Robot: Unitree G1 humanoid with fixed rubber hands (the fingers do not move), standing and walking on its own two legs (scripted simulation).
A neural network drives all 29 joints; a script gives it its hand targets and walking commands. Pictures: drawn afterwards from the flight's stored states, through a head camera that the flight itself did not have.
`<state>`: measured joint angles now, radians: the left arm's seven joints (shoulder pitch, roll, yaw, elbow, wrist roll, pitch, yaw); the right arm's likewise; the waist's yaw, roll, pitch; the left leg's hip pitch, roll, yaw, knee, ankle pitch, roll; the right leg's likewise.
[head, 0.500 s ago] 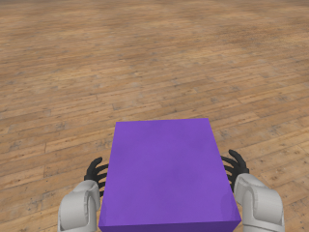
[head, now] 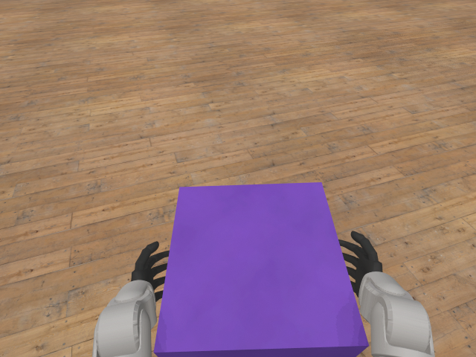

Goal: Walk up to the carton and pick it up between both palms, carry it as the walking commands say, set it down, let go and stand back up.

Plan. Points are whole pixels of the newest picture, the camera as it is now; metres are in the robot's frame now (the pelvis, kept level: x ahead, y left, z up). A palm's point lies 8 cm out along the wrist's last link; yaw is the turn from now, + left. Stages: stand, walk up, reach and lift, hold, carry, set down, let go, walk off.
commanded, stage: carry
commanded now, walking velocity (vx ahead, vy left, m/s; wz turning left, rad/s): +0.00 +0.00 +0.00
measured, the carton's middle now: (253, 284) +0.30 +0.00 -0.03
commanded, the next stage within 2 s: hold in 0.78 s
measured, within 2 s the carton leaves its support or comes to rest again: neither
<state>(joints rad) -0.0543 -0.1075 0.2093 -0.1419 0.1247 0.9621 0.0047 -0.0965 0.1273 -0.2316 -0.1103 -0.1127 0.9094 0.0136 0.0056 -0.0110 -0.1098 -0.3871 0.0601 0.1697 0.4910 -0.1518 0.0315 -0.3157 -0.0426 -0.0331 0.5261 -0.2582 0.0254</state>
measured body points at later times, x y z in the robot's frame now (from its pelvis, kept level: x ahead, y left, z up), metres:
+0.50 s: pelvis +0.00 +0.00 +0.00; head -0.02 +0.01 +0.45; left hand +0.26 +0.19 +0.03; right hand +0.28 -0.17 +0.04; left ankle +0.07 +0.10 -0.73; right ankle +0.01 -0.14 -0.73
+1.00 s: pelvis +0.01 +0.00 +0.01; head -0.01 +0.01 +0.46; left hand +0.28 +0.18 +0.02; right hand +0.30 -0.17 +0.03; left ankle +0.06 +0.10 -0.73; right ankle +0.01 -0.13 -0.73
